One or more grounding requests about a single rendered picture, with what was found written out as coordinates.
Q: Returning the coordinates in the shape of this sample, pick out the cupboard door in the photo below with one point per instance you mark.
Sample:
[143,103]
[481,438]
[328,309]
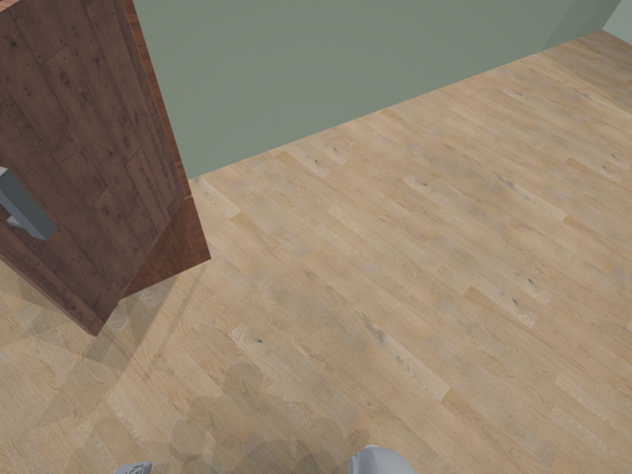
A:
[80,131]

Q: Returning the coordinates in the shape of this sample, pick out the handle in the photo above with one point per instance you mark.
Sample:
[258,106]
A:
[25,212]

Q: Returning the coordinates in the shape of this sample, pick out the robot right thigh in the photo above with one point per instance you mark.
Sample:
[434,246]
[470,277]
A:
[379,460]

